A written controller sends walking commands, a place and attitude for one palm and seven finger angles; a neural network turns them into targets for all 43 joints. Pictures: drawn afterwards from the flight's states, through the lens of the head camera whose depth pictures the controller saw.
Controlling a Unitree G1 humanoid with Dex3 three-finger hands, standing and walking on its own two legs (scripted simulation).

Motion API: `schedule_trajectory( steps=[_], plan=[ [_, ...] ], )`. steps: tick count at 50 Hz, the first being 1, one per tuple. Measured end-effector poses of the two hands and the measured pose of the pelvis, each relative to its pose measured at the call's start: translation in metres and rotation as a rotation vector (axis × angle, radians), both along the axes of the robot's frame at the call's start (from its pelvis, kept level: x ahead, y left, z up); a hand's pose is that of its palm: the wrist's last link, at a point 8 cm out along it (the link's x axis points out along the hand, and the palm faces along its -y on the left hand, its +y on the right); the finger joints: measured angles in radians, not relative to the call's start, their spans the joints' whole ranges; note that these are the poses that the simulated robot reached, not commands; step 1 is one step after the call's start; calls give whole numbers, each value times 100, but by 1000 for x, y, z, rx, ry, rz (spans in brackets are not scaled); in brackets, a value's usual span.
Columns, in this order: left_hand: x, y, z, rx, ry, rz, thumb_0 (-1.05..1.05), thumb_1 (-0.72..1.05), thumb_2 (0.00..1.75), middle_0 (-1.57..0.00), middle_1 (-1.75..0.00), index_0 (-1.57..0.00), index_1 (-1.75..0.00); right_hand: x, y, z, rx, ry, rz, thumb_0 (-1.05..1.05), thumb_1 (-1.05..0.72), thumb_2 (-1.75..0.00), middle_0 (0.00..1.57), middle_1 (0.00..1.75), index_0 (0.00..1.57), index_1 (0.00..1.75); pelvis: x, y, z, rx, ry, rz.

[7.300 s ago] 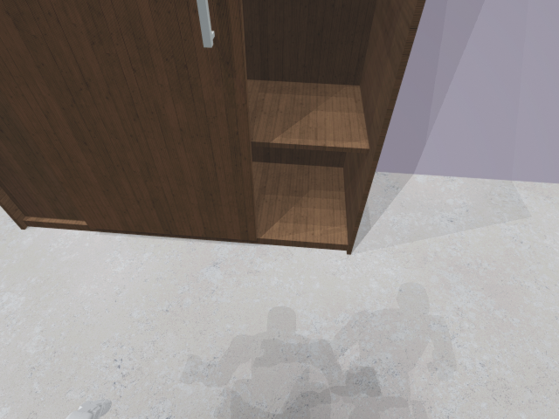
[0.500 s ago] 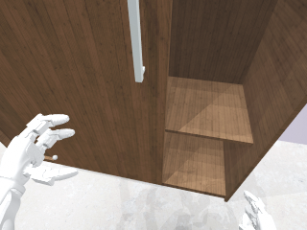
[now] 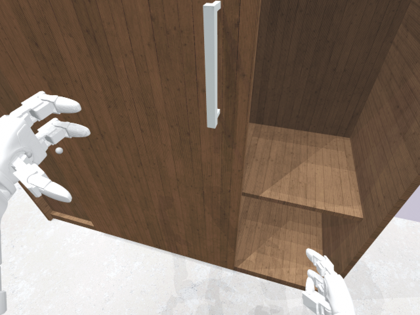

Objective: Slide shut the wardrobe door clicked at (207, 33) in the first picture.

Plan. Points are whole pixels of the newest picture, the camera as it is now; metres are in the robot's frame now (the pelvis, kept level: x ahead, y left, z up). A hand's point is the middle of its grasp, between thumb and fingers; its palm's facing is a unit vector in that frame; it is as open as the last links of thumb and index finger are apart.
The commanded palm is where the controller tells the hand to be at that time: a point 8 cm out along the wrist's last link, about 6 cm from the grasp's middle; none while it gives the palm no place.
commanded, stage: raise the hand with hooked fingers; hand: left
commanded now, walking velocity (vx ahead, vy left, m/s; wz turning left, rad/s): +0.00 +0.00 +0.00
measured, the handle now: (214, 70) +0.52 +0.07 +0.25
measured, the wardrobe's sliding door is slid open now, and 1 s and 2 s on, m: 0.40 0.40 0.40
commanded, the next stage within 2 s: move the hooked fingers beside the handle in 0.60 s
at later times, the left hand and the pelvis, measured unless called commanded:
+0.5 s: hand (60, 136) +0.27 +0.26 +0.25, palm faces -0.03 -0.99 -0.15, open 14.0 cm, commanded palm +0.24 +0.31 +0.26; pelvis +0.00 +0.00 +0.00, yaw -1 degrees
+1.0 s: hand (87, 126) +0.30 +0.24 +0.25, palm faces -0.08 -0.99 -0.13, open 14.0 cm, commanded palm +0.28 +0.28 +0.25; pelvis +0.00 +0.00 +0.00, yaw +0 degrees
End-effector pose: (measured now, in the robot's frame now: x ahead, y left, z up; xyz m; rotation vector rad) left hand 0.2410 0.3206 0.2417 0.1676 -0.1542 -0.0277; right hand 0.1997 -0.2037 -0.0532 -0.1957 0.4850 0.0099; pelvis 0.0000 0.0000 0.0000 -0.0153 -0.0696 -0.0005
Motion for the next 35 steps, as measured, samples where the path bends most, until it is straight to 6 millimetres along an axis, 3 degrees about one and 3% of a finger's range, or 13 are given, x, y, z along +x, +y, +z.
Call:
schedule_trajectory(
  steps=[9, 19, 35],
  plan=[
    [11, 9, 29, -3, -2, -4, -1, -50, 30, -31, -120, -30, -120, -11, -20, -4, -25, 53, -37, 1, -90, -90, 20, 30, 20, 30, -3, -1, 1, 3, 7, -3],
    [14, -4, 14, -18, 29, -35, -1, -50, 30, -31, -120, -30, -120, -18, -35, -3, -37, 56, -82, 1, -91, -90, 20, 30, 20, 30, -4, -2, 1, 5, 10, -15],
    [11, -2, 19, -19, 25, -12, -2, -50, 30, -31, -120, -30, -120, -8, -24, -2, -17, 39, -56, 1, -90, -90, 20, 30, 20, 30, -3, -4, 1, 3, 6, -9]
  ],
)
